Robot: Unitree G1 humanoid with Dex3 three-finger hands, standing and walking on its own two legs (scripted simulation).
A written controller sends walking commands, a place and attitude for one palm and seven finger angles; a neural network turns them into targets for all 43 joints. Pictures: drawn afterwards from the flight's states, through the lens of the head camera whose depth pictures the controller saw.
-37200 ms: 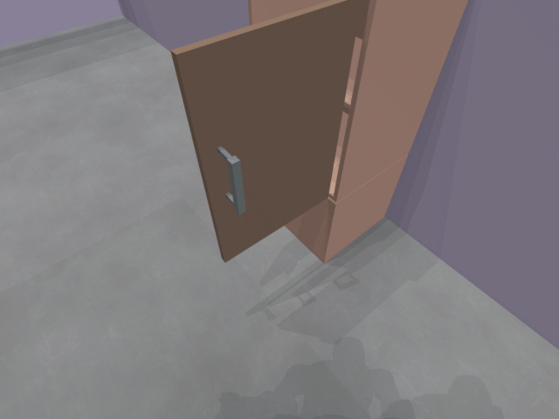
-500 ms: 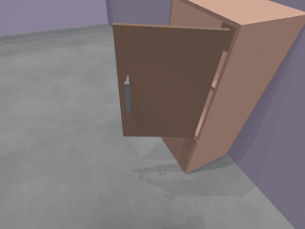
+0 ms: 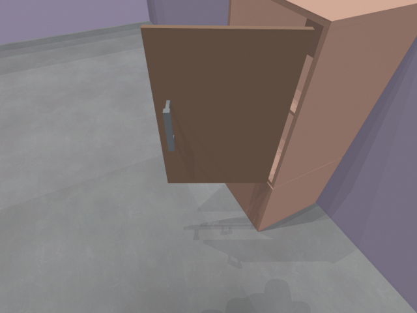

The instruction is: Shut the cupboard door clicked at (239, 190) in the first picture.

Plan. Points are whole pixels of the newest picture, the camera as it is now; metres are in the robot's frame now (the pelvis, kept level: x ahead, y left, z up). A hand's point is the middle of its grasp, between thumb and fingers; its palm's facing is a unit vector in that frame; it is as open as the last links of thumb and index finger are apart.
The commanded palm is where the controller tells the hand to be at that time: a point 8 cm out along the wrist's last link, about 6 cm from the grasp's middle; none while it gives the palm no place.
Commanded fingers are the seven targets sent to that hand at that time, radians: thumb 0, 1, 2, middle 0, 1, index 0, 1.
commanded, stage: shuffle to correct the standing spot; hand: left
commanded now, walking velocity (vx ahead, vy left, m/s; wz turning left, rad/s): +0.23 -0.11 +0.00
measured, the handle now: (169, 126) +0.62 +0.14 -0.02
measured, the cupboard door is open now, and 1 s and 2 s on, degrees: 64 64 64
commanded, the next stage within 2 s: come to a stop and stand still in 0.62 s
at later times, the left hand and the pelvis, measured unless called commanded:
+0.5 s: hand out of the picture +0.05 +0.12 -0.18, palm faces +0.08 -0.99 -0.09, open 7.4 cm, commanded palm none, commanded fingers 0.00 0.90 0.90 -0.20 -0.30 -0.20 -0.30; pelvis +0.12 -0.02 +0.00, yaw +1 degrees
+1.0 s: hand (182, 275) +0.24 +0.08 -0.16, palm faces +0.10 -0.97 -0.23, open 7.2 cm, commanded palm none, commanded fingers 0.00 0.90 0.90 -0.20 -0.30 -0.20 -0.30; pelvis +0.20 -0.11 +0.01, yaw +3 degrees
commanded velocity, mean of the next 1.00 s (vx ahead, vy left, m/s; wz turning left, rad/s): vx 0.08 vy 0.00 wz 0.00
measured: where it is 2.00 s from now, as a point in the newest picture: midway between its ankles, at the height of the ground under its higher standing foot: outside the picture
